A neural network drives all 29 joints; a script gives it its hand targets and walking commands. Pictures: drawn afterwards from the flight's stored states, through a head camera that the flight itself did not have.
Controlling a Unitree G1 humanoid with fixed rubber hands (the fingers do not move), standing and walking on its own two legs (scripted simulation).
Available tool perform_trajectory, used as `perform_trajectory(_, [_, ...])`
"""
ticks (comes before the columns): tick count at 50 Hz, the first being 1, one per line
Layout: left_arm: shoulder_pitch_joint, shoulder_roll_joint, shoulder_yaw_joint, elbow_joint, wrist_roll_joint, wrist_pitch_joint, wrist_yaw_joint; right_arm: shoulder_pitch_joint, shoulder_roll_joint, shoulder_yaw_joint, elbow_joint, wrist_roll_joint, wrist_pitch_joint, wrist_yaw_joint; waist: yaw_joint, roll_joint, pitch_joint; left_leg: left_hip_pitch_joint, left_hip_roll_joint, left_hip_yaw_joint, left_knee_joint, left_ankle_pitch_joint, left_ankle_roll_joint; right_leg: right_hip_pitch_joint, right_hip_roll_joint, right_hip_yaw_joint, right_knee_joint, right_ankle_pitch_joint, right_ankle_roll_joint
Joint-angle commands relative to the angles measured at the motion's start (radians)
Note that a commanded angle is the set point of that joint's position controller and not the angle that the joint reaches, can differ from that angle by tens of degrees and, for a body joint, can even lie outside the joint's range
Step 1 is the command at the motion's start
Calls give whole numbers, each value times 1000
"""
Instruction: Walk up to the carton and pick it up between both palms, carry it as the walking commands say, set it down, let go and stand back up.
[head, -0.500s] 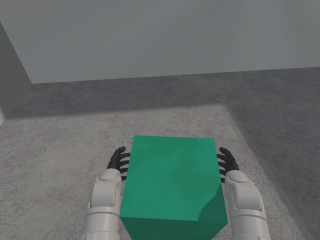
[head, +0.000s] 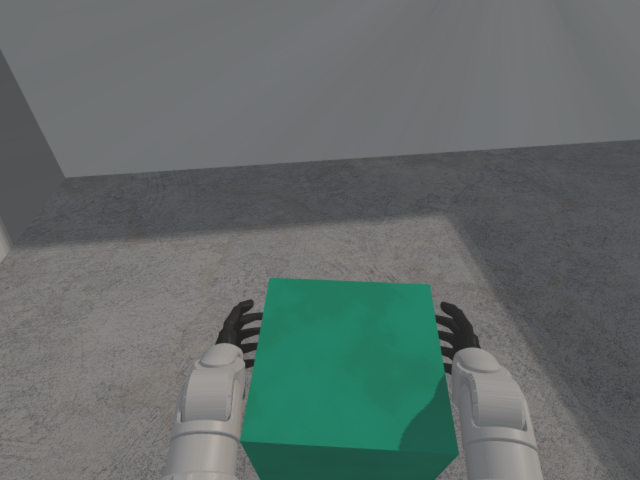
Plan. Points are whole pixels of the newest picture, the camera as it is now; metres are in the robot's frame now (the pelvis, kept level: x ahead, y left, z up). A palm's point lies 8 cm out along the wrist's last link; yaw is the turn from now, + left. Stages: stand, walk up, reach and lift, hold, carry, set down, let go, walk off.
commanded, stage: reach and lift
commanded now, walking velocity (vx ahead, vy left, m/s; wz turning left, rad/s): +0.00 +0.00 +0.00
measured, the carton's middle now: (344, 394) +0.27 +0.00 -0.02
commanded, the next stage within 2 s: hold in 0.02 s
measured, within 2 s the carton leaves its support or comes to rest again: neither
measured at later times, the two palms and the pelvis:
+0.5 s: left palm (231, 354) +0.28 +0.15 +0.05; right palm (465, 357) +0.29 -0.15 +0.05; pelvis +0.00 -0.01 +0.00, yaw +0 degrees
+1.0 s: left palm (266, 342) +0.29 +0.10 +0.07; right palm (509, 356) +0.28 -0.20 +0.07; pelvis +0.00 -0.04 -0.01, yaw -4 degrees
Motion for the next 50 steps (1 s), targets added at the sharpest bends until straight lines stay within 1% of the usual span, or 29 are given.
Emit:
perform_trajectory(1, [-465,-852,-504,-53,-235,-35,-205,-438,883,510,-36,237,-26,212,-1,6,-193,-8,-59,-26,-63,78,4,36,78,2,-44,77,-11])
perform_trajectory(7, [-488,-853,-495,-38,-233,-37,-211,-461,892,507,-20,240,-25,214,0,1,-189,-19,-61,-25,-61,41,9,28,75,3,-46,46,-10])
perform_trajectory(12, [-496,-851,-491,-32,-232,-38,-216,-467,900,507,-10,242,-25,214,0,-3,-192,-20,-63,-24,-59,37,12,29,72,5,-48,47,-7])
perform_trajectory(19, [-480,-845,-498,-45,-235,-35,-219,-447,906,517,-18,246,-23,210,-1,-6,-202,-13,-67,-23,-56,72,13,41,70,10,-48,92,-2])
perform_trajectory(28, [-434,-836,-519,-85,-245,-31,-212,-404,895,541,-59,253,-22,203,-2,-4,-217,-4,-69,-24,-53,137,9,58,71,15,-43,163,0])
perform_trajectory(38, [-411,-831,-531,-106,-251,-31,-200,-387,869,550,-86,255,-25,202,-4,4,-219,-2,-64,-27,-53,159,4,51,76,15,-40,158,-5])
perform_trajectory(39, [-466,-840,-578,-104,-277,-24,-209,-426,862,582,-75,268,-22,205,0,-27,-262,-118,157,-46,53,64,16,-127,-118,-19,80,44,-11])
perform_trajectory(40, [-455,-834,-567,-90,-276,-17,-208,-420,855,589,-72,272,-16,205,-10,-5,-282,-111,211,-121,51,48,41,-203,-86,2,144,-21,-15])
perform_trajectory(41, [-465,-839,-583,-107,-294,-10,-209,-414,853,598,-79,278,-13,201,-16,56,-284,-123,272,-192,36,48,78,-281,-58,-12,229,-69,-11])
perform_trajectory(42, [-492,-857,-619,-135,-324,0,-208,-419,861,613,-107,288,-8,195,-23,127,-296,-136,346,-263,13,81,137,-338,-30,-34,351,-174,-4])
perform_trajectory(43, [-530,-875,-656,-180,-354,12,-206,-429,873,632,-152,300,-1,187,-29,163,-297,-168,424,-325,-6,171,196,-387,-27,-50,470,-272,2])
perform_trajectory(44, [-554,-894,-694,-234,-379,24,-199,-436,886,657,-219,322,11,180,-30,170,-304,-169,453,-342,-17,241,224,-438,-37,-56,540,-310,6])
perform_trajectory(45, [-548,-903,-720,-269,-395,40,-190,-432,889,676,-266,338,29,169,-28,165,-323,-152,446,-324,-2,302,224,-472,-43,-49,570,-310,6])
perform_trajectory(46, [-519,-902,-736,-295,-406,59,-177,-413,884,688,-298,352,52,158,-23,168,-341,-121,422,-278,26,375,208,-493,-46,-52,557,-305,7])
perform_trajectory(47, [-491,-898,-753,-328,-417,81,-163,-393,876,699,-330,365,78,147,-17,179,-356,-97,399,-234,54,440,183,-499,-48,-57,511,-294,8])
perform_trajectory(48, [-468,-894,-771,-372,-432,104,-148,-375,872,716,-369,384,106,135,-15,193,-368,-89,381,-196,78,492,161,-484,-39,-73,453,-279,10])
perform_trajectory(50, [-395,-878,-799,-470,-457,159,-113,-310,861,747,-460,419,166,107,-15,217,-384,-112,352,-137,119,536,125,-412,-3,-123,312,-239,10])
